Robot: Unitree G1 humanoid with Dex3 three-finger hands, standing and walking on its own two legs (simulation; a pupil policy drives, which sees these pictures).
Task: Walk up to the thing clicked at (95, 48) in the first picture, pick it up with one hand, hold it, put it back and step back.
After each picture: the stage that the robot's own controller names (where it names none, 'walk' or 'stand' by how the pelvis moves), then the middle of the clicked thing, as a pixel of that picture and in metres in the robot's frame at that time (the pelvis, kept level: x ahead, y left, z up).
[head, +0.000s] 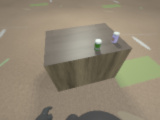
stand; (97, 45) +0.78 -0.02 -0.05
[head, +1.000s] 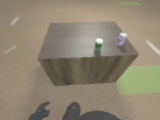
sink last; (98, 45) +0.71 -0.01 -0.03
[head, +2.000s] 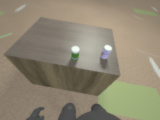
rise first; (75, 53) +0.52 +0.17 -0.02
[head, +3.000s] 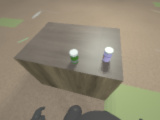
stand; (74, 56) +0.49 +0.19 -0.01
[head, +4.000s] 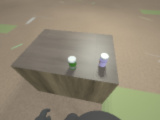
stand; (72, 63) +0.48 +0.19 -0.05
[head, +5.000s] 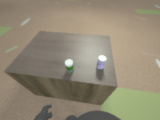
stand; (69, 66) +0.44 +0.20 -0.05
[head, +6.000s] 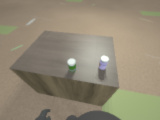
stand; (72, 65) +0.45 +0.19 -0.06
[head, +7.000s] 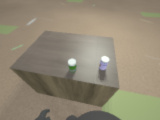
stand; (72, 65) +0.45 +0.18 -0.05
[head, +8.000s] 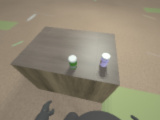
rise first; (73, 62) +0.47 +0.18 -0.05
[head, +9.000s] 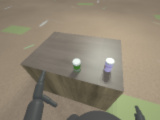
rise first; (76, 65) +0.46 +0.18 -0.05
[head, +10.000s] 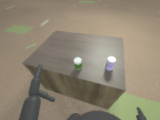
go down; (78, 64) +0.47 +0.17 -0.05
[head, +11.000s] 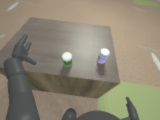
go down; (67, 60) +0.45 +0.17 -0.01
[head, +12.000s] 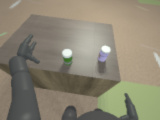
close in; (67, 57) +0.46 +0.17 +0.01
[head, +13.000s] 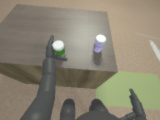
close; (59, 50) +0.48 +0.18 +0.04
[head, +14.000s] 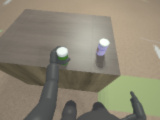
lift; (63, 56) +0.44 +0.18 +0.03
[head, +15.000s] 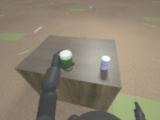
lift; (66, 61) +0.34 +0.17 +0.17
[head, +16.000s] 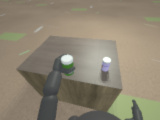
hold; (68, 65) +0.33 +0.16 +0.15
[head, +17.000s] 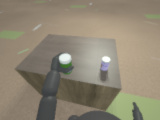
hold; (66, 64) +0.33 +0.17 +0.15
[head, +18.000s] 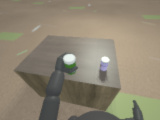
crouch; (70, 64) +0.33 +0.14 +0.15
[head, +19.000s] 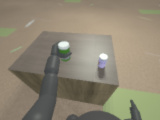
crouch; (64, 51) +0.43 +0.19 +0.15
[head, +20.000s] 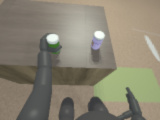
lower; (54, 44) +0.51 +0.20 +0.05
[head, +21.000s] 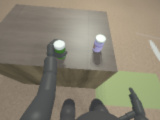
lower; (60, 50) +0.48 +0.18 +0.04
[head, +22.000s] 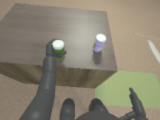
lower; (59, 49) +0.48 +0.18 +0.04
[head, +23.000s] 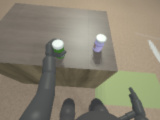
lower; (59, 49) +0.48 +0.18 +0.04
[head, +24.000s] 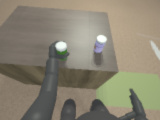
loosen; (62, 51) +0.47 +0.17 +0.04
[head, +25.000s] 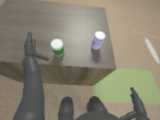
withdraw; (58, 49) +0.47 +0.18 +0.04
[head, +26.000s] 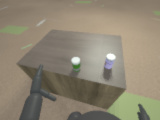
sink last; (76, 64) +0.45 +0.17 -0.01
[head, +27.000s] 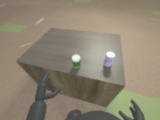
stand; (76, 62) +0.46 +0.17 -0.01
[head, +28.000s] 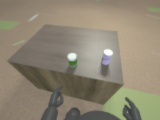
stand; (72, 61) +0.45 +0.18 +0.01
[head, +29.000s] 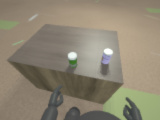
stand; (72, 60) +0.46 +0.18 +0.02
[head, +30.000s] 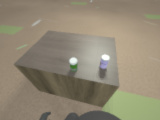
stand; (73, 64) +0.47 +0.18 -0.04
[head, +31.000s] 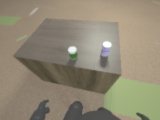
walk; (73, 54) +0.50 +0.19 -0.02
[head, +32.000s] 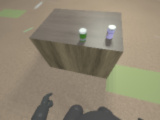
walk; (82, 35) +0.74 +0.14 -0.03
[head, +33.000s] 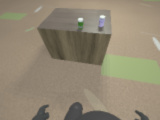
stand; (80, 23) +1.04 +0.23 -0.02
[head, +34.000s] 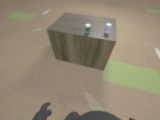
stand; (87, 29) +1.07 +0.14 -0.05
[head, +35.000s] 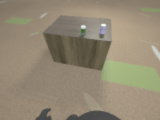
stand; (83, 30) +1.07 +0.18 -0.05
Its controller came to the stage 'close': yes
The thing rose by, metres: 0.21
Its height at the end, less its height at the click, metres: +0.00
